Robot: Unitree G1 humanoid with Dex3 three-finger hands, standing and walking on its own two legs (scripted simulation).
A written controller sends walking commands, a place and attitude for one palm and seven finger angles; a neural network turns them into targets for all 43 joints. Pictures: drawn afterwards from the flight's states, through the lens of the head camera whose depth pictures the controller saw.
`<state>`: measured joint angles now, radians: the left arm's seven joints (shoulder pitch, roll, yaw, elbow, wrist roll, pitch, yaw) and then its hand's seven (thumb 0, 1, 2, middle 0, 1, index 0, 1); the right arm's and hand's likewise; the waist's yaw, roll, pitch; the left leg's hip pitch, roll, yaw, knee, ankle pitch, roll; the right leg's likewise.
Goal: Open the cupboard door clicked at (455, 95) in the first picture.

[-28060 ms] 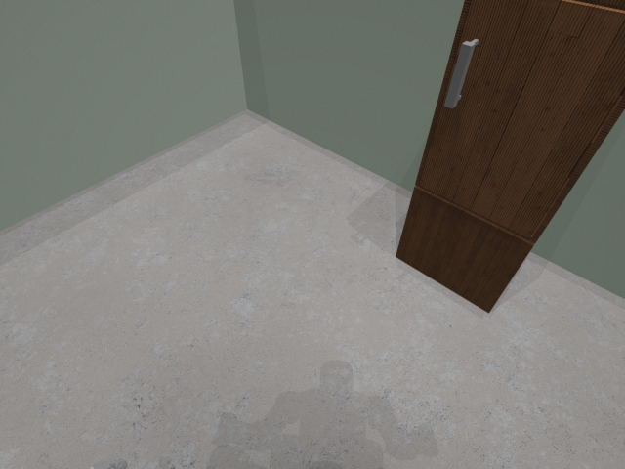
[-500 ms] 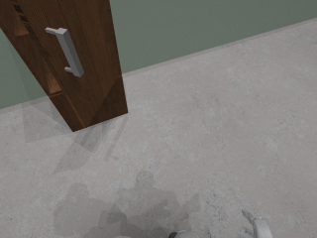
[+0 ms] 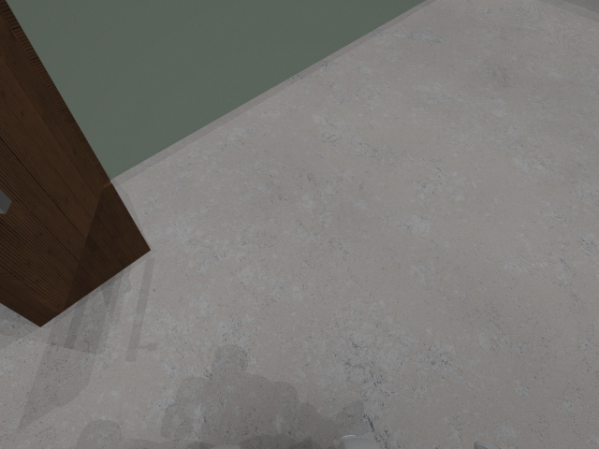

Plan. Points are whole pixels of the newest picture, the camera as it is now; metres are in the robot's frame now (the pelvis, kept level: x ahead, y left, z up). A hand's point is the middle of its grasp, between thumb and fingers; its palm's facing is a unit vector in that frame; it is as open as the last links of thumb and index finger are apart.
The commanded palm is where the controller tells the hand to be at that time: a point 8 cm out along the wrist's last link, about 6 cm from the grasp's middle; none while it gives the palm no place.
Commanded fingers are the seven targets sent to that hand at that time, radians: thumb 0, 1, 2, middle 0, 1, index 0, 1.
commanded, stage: walk to a spot facing it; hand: left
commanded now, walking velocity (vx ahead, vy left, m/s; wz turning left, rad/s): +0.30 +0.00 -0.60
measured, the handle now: out of the picture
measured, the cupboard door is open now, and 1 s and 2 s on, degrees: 47 47 47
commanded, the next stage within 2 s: turn to face it in 1.70 s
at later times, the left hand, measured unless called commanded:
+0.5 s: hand (241, 347) +0.28 +0.11 -0.15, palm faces -0.34 -0.92 -0.21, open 7.4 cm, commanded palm none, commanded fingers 0.00 0.90 0.90 -0.20 -0.30 -0.20 -0.30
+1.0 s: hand (319, 229) +0.52 -0.02 -0.15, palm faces -0.45 -0.87 -0.22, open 7.4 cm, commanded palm none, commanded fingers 0.00 0.90 0.90 -0.20 -0.30 -0.20 -0.30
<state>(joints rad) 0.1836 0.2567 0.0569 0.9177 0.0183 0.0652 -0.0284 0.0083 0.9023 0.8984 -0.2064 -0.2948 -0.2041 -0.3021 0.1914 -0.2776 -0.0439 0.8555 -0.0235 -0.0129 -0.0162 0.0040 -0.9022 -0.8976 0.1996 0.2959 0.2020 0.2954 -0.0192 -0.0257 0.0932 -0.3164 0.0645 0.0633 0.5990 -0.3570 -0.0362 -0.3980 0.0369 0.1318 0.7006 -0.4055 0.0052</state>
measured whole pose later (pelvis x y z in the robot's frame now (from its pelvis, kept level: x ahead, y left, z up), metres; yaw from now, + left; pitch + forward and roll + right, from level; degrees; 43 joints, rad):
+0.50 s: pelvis +0.13 -0.05 +0.01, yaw -17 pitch +1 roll +0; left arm 0.16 0.22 0.05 0.95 0.02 -0.01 -0.03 0.01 0.90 0.90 -0.20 -0.29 -0.20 -0.30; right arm 0.20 -0.23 -0.04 0.92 -0.02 -0.01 0.01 0.01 -0.90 -0.90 0.20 0.30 0.20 0.30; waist -0.04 -0.01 0.11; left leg -0.50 0.14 0.07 0.93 -0.37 -0.07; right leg -0.25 0.02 0.01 0.49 -0.27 -0.03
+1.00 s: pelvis +0.33 -0.15 +0.00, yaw -26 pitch +1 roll +0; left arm 0.11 0.20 0.06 0.97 0.02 -0.04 -0.04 0.01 0.91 0.90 -0.20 -0.29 -0.20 -0.30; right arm 0.38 -0.21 -0.04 1.08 -0.03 0.00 0.01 0.01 -0.90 -0.90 0.20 0.30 0.20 0.30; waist -0.03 0.04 0.08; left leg -0.26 0.15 0.10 0.94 -0.50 -0.04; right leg -0.37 -0.03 -0.11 0.64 -0.27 -0.04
